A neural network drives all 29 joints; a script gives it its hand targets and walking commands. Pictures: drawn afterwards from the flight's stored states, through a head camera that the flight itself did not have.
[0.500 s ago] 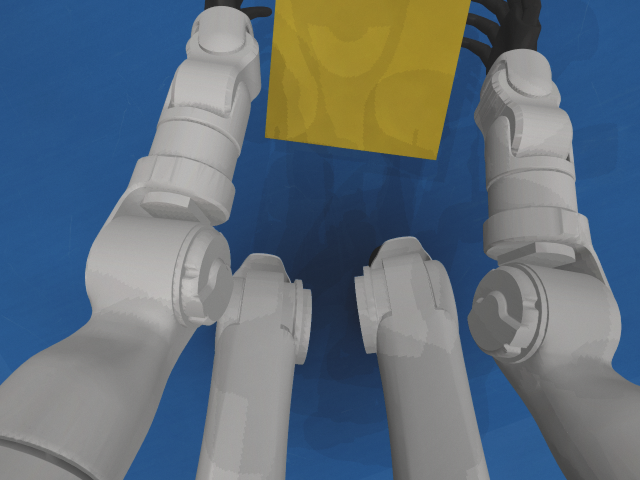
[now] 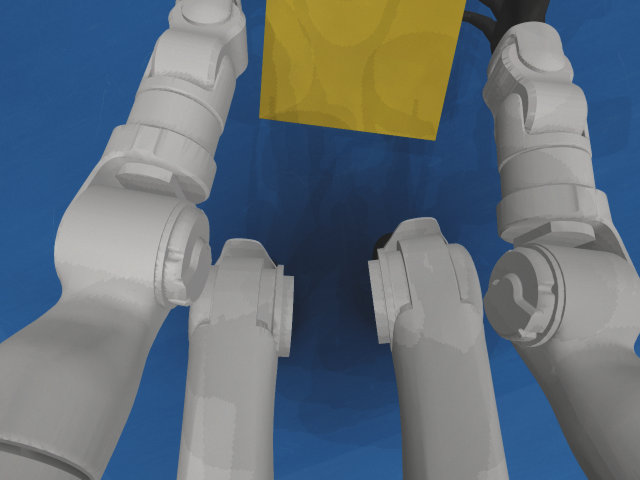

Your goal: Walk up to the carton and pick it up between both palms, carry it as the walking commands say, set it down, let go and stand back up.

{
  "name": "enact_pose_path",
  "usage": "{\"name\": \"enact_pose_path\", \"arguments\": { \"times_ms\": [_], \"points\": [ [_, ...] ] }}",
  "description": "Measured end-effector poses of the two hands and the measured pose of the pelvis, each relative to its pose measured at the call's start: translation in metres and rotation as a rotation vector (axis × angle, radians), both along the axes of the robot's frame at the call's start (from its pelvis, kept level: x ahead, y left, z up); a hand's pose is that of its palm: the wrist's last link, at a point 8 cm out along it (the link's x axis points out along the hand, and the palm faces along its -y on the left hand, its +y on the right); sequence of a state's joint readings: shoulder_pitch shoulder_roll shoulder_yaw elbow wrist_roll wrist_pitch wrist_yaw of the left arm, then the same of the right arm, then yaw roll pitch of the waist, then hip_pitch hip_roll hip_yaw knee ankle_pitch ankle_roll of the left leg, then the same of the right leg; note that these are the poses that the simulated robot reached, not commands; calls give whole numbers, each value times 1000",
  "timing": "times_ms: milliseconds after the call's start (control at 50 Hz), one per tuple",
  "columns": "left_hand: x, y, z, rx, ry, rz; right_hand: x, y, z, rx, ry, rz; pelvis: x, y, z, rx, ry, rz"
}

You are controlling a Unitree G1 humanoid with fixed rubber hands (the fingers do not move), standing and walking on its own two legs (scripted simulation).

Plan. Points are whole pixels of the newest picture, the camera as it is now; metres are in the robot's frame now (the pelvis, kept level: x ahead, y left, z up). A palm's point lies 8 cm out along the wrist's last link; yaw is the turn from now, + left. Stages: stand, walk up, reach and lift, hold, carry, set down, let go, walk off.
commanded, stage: set down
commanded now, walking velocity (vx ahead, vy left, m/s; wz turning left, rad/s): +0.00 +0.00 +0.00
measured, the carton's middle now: (358, 15) +0.54 -0.07 -0.27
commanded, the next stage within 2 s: none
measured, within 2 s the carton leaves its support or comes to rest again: rests again in 0.58 s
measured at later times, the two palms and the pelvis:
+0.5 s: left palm out of the picture +0.54 +0.06 -0.19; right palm (517, 31) +0.49 -0.22 -0.19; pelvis -0.01 +0.00 -0.01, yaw +0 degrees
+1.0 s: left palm out of the picture +0.55 +0.06 -0.20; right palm (517, 27) +0.50 -0.22 -0.20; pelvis -0.01 +0.00 -0.02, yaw +0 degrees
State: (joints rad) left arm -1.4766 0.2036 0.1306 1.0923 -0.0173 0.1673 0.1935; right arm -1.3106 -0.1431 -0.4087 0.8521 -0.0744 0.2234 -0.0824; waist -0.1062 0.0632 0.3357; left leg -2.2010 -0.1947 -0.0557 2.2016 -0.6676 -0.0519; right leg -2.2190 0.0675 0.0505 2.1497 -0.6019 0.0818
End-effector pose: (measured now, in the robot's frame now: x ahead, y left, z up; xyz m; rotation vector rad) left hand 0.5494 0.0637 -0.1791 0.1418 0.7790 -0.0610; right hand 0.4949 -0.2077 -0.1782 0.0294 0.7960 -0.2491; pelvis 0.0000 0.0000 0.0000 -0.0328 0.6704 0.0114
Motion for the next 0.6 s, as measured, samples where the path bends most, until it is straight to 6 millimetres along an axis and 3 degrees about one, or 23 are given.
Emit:
{"name": "enact_pose_path", "arguments": {
  "times_ms": [600],
  "points": [
    [-5, -3, -15, -32, 34, -53, -2, -9, -15, -2, 37, 26, -6, -1, -11, -2, -64, -2]
  ]
}}
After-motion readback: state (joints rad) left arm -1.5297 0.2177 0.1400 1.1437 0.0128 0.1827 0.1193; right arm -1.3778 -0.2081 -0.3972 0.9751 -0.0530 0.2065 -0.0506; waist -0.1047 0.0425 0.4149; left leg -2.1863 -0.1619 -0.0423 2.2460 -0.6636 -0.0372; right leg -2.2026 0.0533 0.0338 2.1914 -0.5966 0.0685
